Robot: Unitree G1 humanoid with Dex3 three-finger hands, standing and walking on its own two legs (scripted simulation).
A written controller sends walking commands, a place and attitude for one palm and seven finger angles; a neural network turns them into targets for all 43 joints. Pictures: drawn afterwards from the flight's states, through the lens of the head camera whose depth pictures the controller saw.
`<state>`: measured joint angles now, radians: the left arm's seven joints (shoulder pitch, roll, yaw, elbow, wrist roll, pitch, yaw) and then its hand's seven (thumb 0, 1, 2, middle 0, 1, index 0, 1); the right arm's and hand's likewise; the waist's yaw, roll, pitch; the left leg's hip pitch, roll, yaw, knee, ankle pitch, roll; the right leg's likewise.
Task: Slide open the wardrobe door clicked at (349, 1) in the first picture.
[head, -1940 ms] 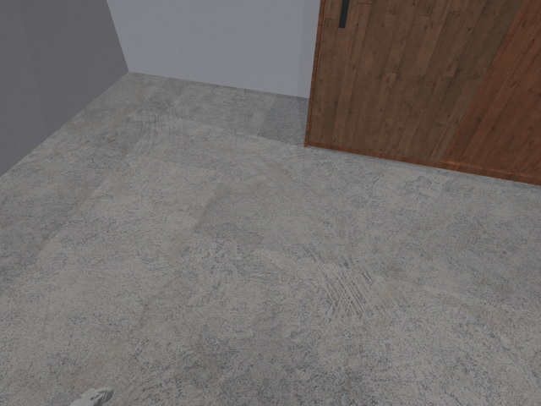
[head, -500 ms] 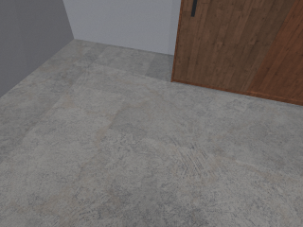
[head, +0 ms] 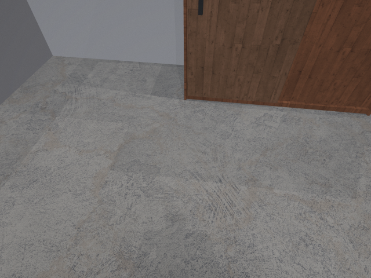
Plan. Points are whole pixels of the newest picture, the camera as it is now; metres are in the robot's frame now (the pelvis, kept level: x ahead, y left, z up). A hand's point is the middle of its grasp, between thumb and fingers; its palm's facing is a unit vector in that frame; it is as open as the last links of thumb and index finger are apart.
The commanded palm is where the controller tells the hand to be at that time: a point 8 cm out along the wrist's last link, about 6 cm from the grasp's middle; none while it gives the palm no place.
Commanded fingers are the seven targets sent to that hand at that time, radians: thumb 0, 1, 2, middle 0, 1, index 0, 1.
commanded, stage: walk to a spot facing it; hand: left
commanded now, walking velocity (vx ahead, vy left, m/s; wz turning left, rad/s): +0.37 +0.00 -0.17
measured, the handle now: out of the picture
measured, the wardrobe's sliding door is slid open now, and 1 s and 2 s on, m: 0.00 0.00 0.00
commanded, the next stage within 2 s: turn to face it in 1.56 s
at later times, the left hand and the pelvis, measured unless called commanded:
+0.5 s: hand out of the picture +0.11 +0.19 -0.19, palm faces +0.03 -0.99 -0.13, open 7.4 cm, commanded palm none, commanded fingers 0.00 0.90 0.90 -0.20 -0.30 -0.20 -0.30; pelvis +0.21 +0.04 -0.01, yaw -4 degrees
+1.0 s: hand (146, 154) +0.54 +0.17 -0.16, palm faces -0.23 -0.96 -0.14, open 7.4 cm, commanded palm none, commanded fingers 0.00 0.90 0.90 -0.20 -0.30 -0.20 -0.30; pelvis +0.42 +0.03 +0.01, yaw -12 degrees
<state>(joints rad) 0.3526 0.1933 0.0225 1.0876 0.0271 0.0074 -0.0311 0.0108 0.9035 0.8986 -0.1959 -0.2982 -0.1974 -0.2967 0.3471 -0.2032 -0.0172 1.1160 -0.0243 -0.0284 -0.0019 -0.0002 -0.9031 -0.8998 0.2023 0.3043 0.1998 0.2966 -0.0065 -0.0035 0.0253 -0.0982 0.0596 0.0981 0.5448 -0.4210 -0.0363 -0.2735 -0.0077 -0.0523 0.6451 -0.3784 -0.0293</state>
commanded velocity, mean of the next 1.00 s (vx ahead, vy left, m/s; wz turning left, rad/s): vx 0.37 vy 0.00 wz -0.18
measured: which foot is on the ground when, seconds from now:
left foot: down 0.00-0.00, up 0.02-0.44, down 0.46-1.00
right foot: down 0.00-0.48, up 0.50-1.00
